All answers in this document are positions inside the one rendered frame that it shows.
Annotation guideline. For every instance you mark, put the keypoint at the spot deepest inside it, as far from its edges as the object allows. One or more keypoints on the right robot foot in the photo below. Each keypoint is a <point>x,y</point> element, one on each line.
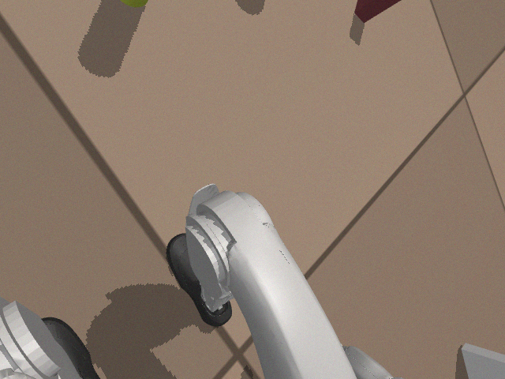
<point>178,258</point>

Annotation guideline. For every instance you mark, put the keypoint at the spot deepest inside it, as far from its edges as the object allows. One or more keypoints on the left robot foot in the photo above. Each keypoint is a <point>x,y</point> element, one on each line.
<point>73,346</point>

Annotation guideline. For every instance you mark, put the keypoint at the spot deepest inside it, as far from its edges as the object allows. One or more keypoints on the right robot hand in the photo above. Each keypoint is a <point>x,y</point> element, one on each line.
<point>364,366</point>

